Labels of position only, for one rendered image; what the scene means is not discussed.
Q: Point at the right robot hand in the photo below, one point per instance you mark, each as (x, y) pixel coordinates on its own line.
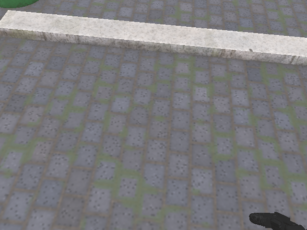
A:
(275, 221)

